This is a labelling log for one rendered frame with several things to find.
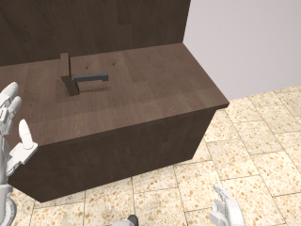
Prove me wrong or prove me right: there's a tap lever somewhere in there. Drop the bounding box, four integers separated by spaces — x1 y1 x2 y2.
71 71 109 83

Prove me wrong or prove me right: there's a robot left forearm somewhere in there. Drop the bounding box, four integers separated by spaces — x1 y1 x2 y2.
0 185 17 226

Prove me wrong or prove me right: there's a robot left foot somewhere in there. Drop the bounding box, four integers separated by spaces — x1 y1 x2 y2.
127 215 138 226

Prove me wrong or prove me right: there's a left robot hand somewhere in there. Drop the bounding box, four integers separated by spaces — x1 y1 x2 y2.
0 82 38 186

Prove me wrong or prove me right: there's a counter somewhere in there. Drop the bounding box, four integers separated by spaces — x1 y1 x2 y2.
0 0 230 203

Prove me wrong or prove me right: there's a right robot hand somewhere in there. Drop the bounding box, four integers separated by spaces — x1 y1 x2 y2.
209 183 246 226

